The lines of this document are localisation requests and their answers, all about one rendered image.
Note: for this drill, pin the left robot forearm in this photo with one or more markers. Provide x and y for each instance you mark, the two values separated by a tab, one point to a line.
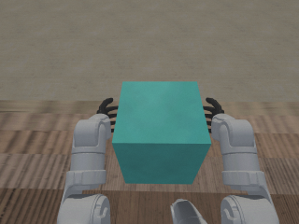
87	168

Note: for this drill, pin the left robot hand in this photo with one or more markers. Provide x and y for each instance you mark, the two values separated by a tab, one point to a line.
103	109

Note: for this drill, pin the right robot upper arm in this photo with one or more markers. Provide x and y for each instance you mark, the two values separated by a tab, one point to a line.
247	209

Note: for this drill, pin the right robot hand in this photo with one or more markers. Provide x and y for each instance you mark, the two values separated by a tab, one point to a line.
214	110

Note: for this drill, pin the left robot upper arm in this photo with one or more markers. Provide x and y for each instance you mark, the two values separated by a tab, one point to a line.
85	209

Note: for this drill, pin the right robot forearm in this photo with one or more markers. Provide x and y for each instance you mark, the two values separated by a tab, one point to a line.
241	168

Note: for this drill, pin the robot right thigh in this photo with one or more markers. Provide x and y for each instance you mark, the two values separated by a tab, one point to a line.
184	212

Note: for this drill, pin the carton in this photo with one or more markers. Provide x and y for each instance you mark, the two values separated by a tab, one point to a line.
160	134

